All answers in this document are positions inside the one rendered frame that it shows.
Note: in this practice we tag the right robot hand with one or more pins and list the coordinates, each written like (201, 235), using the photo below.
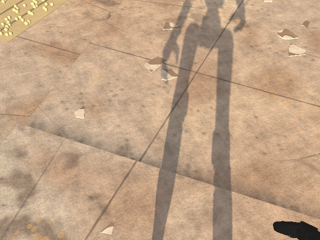
(300, 230)

